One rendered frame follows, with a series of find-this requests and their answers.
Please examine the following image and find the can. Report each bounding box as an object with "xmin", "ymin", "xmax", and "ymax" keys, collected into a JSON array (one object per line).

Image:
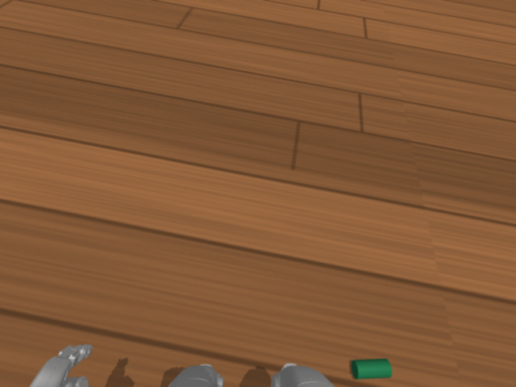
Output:
[{"xmin": 352, "ymin": 359, "xmax": 392, "ymax": 379}]

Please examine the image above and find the left robot hand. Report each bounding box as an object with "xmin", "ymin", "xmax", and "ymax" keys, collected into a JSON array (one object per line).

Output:
[{"xmin": 30, "ymin": 344, "xmax": 93, "ymax": 387}]

